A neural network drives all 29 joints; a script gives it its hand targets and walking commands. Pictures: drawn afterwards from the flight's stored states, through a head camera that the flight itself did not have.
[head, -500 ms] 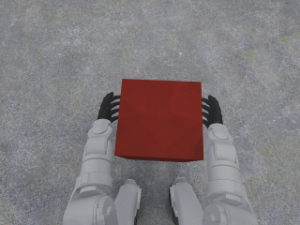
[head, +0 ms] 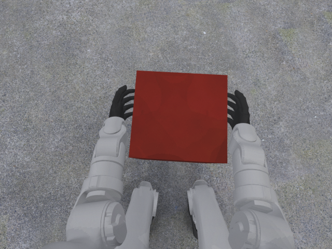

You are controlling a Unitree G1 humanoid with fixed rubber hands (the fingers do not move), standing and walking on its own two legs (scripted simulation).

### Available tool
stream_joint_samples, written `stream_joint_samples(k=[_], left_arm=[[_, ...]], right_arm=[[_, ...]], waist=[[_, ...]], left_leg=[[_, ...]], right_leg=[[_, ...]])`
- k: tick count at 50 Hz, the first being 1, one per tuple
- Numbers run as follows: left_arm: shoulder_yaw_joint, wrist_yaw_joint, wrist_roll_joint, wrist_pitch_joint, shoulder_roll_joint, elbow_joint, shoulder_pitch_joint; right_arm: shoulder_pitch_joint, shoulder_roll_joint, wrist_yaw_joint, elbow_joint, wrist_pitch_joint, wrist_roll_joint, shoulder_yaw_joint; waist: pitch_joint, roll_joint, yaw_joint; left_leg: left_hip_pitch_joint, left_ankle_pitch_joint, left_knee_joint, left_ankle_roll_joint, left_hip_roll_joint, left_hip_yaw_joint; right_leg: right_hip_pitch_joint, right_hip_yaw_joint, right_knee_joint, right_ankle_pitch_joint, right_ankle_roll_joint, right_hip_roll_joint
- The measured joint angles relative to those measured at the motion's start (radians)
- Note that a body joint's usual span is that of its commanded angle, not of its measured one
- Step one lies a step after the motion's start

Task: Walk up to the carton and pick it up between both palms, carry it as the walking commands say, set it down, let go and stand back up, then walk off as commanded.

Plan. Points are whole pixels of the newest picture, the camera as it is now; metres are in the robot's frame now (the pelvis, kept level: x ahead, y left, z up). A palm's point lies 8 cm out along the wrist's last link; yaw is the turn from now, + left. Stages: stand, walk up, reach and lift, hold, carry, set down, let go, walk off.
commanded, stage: set down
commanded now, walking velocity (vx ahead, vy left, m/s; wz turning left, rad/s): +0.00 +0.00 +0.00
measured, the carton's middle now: (177, 125) +0.42 -0.01 -0.15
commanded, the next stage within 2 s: none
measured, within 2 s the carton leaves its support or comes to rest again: neither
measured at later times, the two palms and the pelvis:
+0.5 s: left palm (127, 118) +0.44 +0.13 -0.17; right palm (229, 125) +0.42 -0.17 -0.17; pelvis -0.03 -0.01 -0.08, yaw +0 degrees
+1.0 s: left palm (132, 119) +0.47 +0.13 -0.26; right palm (220, 126) +0.44 -0.17 -0.25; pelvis -0.04 +0.00 -0.14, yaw +0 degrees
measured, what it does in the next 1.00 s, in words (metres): lowers itself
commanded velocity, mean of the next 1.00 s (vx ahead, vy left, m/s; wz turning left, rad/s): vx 0.00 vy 0.00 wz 0.00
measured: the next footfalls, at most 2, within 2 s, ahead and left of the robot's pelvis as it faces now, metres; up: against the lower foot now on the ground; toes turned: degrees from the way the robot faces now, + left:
none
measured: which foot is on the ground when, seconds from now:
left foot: down 0.00-1.00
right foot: down 0.00-1.00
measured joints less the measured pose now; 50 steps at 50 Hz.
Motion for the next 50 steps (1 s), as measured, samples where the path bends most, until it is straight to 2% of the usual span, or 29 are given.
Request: stream_joint_samples(k=[12, 50], left_arm=[[-0.017, 0.021, -0.03, -0.013, 0.045, 0.068, -0.107], [-0.046, 0.032, -0.072, -0.014, 0.17, 0.199, -0.421]], right_arm=[[-0.092, -0.036, -0.024, 0.047, -0.008, 0.034, -0.001], [-0.368, -0.11, -0.066, 0.121, -0.006, 0.081, -0.027]], waist=[[0.033, 0.0, 0.0], [0.206, -0.007, -0.009]], left_leg=[[-0.141, -0.031, 0.151, -0.012, -0.015, -0.004], [-0.493, -0.071, 0.5, -0.044, -0.054, -0.004]], right_leg=[[-0.14, 0.001, 0.149, -0.03, 0.008, 0.018], [-0.489, -0.006, 0.489, -0.066, 0.039, 0.062]])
